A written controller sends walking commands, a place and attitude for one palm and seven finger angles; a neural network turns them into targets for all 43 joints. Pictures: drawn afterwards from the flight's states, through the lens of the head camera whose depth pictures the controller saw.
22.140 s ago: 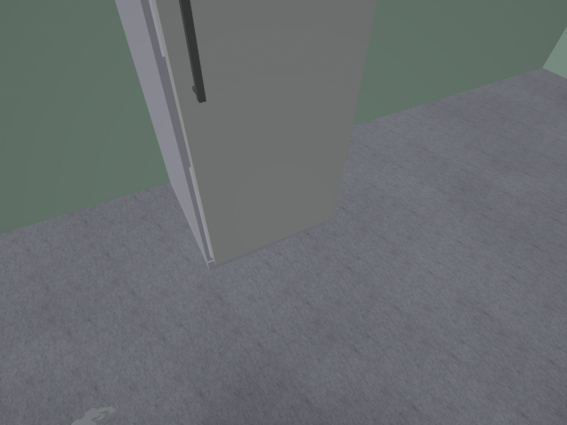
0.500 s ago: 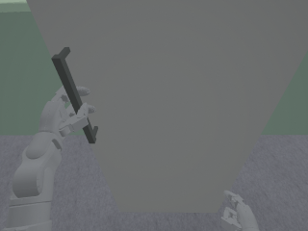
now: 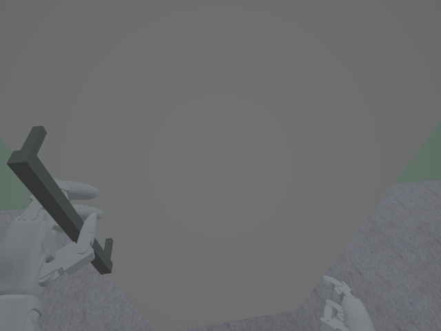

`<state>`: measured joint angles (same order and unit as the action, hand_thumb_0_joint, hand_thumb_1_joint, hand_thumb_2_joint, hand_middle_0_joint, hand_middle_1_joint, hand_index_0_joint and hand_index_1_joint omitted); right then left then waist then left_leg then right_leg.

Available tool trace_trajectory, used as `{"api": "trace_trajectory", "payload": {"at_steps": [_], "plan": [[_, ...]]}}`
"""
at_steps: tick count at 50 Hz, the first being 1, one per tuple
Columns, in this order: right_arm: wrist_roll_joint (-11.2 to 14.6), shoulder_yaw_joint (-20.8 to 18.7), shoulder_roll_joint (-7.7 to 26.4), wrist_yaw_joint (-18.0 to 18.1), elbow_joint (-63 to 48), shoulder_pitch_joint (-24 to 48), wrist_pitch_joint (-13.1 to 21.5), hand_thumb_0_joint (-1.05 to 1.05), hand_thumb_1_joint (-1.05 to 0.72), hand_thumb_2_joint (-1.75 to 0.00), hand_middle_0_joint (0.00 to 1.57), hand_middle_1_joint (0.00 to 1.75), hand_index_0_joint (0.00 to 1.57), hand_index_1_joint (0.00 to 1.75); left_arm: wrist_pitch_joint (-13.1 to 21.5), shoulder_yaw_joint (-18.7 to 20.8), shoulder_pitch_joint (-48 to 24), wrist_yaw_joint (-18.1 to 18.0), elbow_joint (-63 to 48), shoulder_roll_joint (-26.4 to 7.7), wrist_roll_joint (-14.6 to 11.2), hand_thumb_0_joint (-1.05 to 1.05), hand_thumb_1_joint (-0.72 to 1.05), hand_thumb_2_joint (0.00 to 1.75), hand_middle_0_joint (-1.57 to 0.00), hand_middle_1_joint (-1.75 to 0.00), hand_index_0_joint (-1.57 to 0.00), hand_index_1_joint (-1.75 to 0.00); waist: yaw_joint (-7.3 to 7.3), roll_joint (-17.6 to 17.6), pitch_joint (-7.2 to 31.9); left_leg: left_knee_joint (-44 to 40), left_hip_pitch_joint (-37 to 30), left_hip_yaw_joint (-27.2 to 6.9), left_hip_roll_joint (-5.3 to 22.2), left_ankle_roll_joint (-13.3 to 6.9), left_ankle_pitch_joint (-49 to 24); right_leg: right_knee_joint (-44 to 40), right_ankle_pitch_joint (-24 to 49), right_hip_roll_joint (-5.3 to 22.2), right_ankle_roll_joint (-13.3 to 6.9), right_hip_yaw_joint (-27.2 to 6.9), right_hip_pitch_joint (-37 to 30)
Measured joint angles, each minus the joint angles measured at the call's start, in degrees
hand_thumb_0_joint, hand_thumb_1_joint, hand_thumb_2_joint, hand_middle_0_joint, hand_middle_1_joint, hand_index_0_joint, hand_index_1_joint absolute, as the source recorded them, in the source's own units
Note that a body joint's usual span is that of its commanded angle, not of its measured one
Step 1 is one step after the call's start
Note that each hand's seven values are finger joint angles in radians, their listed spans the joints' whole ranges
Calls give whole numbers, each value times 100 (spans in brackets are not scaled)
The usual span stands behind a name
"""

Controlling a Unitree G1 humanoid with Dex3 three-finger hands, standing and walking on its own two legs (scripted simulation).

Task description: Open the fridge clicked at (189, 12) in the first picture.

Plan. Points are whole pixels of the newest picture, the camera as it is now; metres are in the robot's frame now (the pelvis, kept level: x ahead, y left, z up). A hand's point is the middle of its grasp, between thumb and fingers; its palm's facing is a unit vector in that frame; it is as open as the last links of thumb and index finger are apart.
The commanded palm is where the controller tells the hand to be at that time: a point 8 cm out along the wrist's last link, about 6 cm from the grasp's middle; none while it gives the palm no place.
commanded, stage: walk backward, drawing the door open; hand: left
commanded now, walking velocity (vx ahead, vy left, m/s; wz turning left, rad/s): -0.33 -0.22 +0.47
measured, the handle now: (78, 215) +0.23 +0.22 +0.16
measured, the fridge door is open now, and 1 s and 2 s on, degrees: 3 11 44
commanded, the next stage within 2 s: none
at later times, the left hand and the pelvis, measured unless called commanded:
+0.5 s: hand (89, 238) +0.20 +0.20 +0.15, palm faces +0.48 -0.82 -0.31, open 6.3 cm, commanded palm +0.14 +0.24 +0.16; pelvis -0.01 -0.04 -0.04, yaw +15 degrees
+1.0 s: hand (90, 291) +0.14 +0.17 +0.16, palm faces +0.60 -0.74 -0.30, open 6.2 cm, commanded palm +0.08 +0.19 +0.16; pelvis -0.08 -0.12 -0.02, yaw +18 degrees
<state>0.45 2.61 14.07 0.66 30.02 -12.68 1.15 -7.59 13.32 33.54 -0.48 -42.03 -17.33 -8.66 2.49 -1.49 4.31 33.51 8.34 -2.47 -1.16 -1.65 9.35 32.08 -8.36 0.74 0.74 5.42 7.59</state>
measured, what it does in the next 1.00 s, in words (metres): steps to the right, turning left: right foot, then left foot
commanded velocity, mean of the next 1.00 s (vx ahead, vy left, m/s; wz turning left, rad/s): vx -0.34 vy -0.08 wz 0.14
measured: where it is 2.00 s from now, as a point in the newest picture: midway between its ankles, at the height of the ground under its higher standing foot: outside the picture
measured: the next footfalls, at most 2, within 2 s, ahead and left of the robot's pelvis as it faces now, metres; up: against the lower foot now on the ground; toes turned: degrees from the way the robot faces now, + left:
right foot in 0.22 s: +0.16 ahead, -0.04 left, +0.00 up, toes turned +5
left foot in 0.58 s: -0.02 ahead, +0.09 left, +0.00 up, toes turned +20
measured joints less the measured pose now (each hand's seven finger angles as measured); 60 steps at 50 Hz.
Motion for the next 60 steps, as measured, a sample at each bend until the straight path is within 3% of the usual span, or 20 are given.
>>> {"api": "trace_trajectory", "payload": {"at_steps": [3,6,9,11,12,14,16,19,28,30,32,34,38,42,44,46,49,52,57,60], "plan": [[-202,-102,-61,-77,-81,104,65,1,-91,-90,20,30,20,30,377,-32,178,-287,75,117,168,-2,67,84,-40,-134,-32,-139,-8,-97,-406,-530,-411,-331,-55,124,-309,1054,-730,-229,-8,-219,615],[-250,-231,-120,-115,-137,158,182,1,-91,-90,20,30,20,30,481,32,161,-537,203,189,255,-3,65,84,-43,-136,-34,-140,-95,-287,-839,-847,-717,-650,-105,200,-541,1089,-1078,-504,-93,-124,1206],[-129,-279,-215,-27,-171,22,279,1,-91,-90,20,30,20,30,496,169,76,-639,271,36,172,-4,64,84,-45,-138,-33,-140,-243,-234,-1195,-413,-723,-730,-332,306,-619,-416,312,-527,-230,-18,1220],[-33,-254,-270,140,-229,-237,361,1,-90,-90,21,30,20,30,471,308,-39,-676,178,-351,59,-7,61,83,-45,-139,-31,-140,-400,28,-1197,699,-306,-449,-546,325,217,-946,2001,-192,-469,-55,1116],[-25,-269,-259,257,-187,-325,413,1,-90,-90,21,30,20,30,546,306,-227,-663,216,-475,68,-9,59,82,-45,-139,-30,-140,-415,34,-1145,1363,17,-351,-510,278,926,-748,1427,-109,-620,51,1102],[-58,-296,-171,440,55,-163,449,1,-90,-90,21,30,20,30,887,202,-673,-663,377,-373,221,-9,58,81,-45,-139,-30,-140,-268,-193,-1211,2308,636,-323,-293,196,1835,-410,242,-230,-799,260,1190],[-49,-297,-137,423,184,188,413,1,-91,-90,20,30,20,30,1142,165,-1078,-703,470,-160,317,-9,60,80,-46,-140,-31,-140,-157,-244,-1426,3061,1256,-202,-149,216,2136,-167,92,-282,-890,383,1362],[-49,-253,-218,352,233,626,263,1,-91,-90,20,30,20,30,1213,172,-1612,-749,594,-10,528,-9,63,80,-46,-140,-30,-139,-190,-36,-1626,3257,1718,66,29,269,2108,20,48,-210,-938,469,1451],[-198,-62,-337,371,198,638,180,1,-91,-90,21,30,20,30,1050,-320,-2113,-640,931,-213,657,-6,64,82,-46,-140,-31,-138,-502,409,-938,955,916,569,192,38,1638,-360,326,-45,-855,873,1563],[-214,-57,-286,369,161,541,221,1,-91,-90,21,30,20,30,1129,-489,-2228,-619,953,-224,634,-6,63,82,-46,-140,-32,-138,-524,405,-875,212,709,459,173,12,996,-175,85,-39,-591,921,1738],[-240,-82,-321,356,209,435,300,1,-91,-90,20,30,20,30,1273,-664,-2328,-627,1097,-201,658,-6,62,83,-46,-140,-34,-138,-511,372,-963,162,734,327,176,72,804,807,-904,-178,-253,442,2007],[-242,-100,-402,321,316,300,370,1,-91,-90,20,30,20,30,1291,-816,-2375,-593,1188,-150,697,-4,62,83,-46,-141,-36,-138,-531,218,-1004,-75,706,70,245,132,673,1851,-1406,-366,-110,-6,2132],[-179,-92,-532,175,496,191,499,1,-91,-90,20,30,20,30,1311,-967,-2461,-599,1282,-30,689,-2,62,82,-46,-141,-38,-139,-310,-62,-1104,-582,661,-185,457,262,281,1805,-1518,-408,51,-347,1690],[-149,-40,-594,90,543,357,537,1,-90,-90,21,30,20,30,1307,-747,-2627,-668,1433,73,589,-2,64,83,-46,-141,-37,-139,-37,-189,-1220,-684,771,-97,574,408,103,626,-1275,-271,115,-494,993],[-126,-11,-615,64,501,484,512,1,-90,-90,21,30,20,30,1287,-497,-2743,-700,1550,24,522,-3,64,83,-46,-140,-35,-139,51,-186,-1247,-523,935,-36,586,501,107,-249,-602,-200,141,-499,582],[-93,6,-541,50,474,717,419,1,-90,-90,21,30,21,30,1342,-198,-2843,-729,1709,44,511,-4,64,82,-46,-140,-32,-138,85,-316,-1331,-13,1220,-42,675,542,359,-610,-360,-303,-75,-471,483],[-74,-80,-442,112,527,1035,271,1,-90,-90,21,30,21,30,1418,117,-2856,-717,1893,1,499,-5,65,80,-46,-140,-30,-138,10,-183,-1362,1632,1847,-184,224,439,1522,-470,-361,-251,-210,-594,831],[-91,-163,-365,211,439,1097,173,1,-91,-90,21,30,21,30,1377,306,-2785,-746,1948,-133,544,-5,66,79,-46,-140,-30,-138,-123,177,-1303,2247,1950,45,-84,442,1682,-531,-175,-69,-231,-734,996],[-130,-297,-135,382,289,940,92,1,-91,-90,21,30,20,30,1327,316,-2783,-781,2009,-207,599,-4,65,78,-46,-140,-31,-139,-408,480,-1036,1341,1359,283,-143,340,1696,-593,61,54,-229,-706,1219],[-136,-370,-4,446,239,739,97,1,-91,-90,20,30,20,30,1322,155,-2879,-753,1975,-214,617,-4,65,79,-46,-140,-32,-139,-578,531,-888,230,765,316,-67,263,1106,-530,151,42,-198,-563,1367]]}}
